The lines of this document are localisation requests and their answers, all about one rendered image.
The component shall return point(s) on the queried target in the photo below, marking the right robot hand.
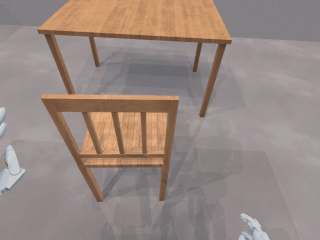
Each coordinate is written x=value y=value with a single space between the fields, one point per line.
x=254 y=228

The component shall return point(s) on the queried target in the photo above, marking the left robot hand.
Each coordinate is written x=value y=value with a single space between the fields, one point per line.
x=10 y=176

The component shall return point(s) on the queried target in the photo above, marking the table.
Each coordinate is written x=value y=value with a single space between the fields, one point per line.
x=195 y=21

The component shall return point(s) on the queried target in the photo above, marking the chair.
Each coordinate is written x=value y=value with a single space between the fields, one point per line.
x=123 y=131

